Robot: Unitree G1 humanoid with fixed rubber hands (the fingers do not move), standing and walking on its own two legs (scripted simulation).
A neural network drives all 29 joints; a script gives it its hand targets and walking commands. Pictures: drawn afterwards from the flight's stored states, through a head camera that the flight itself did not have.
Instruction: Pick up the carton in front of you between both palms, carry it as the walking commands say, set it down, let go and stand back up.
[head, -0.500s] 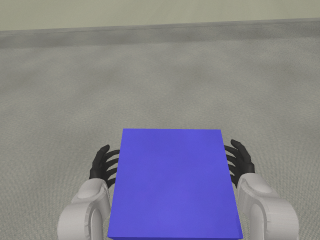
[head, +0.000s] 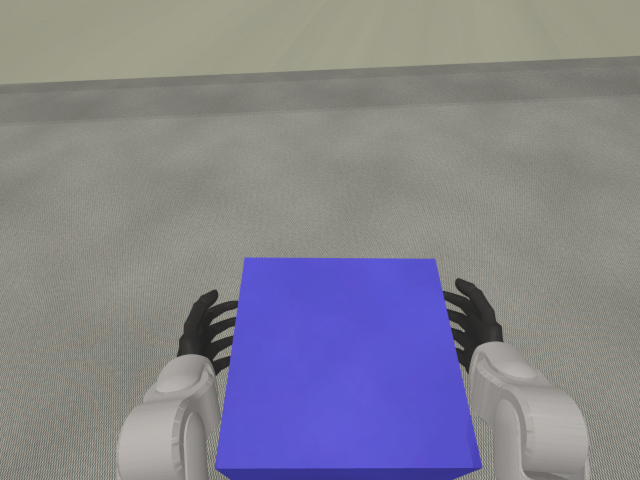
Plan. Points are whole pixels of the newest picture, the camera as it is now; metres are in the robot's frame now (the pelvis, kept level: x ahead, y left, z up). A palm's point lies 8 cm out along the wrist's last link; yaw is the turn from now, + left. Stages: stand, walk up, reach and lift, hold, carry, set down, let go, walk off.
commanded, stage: carry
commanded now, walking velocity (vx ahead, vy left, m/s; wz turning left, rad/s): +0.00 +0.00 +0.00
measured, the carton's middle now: (337, 386) +0.23 +0.00 +0.03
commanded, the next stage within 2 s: hold in 1.74 s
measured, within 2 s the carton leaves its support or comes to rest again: neither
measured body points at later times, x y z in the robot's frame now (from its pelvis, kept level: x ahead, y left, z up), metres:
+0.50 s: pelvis +0.02 -0.01 -0.01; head -0.01 -0.01 +0.44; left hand +0.26 +0.14 +0.08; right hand +0.26 -0.16 +0.09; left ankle -0.01 +0.10 -0.74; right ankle -0.04 -0.11 -0.74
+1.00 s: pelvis -0.02 -0.01 +0.00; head -0.04 -0.01 +0.45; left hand +0.24 +0.14 +0.05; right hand +0.25 -0.16 +0.05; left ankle -0.01 +0.10 -0.74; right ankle -0.04 -0.11 -0.74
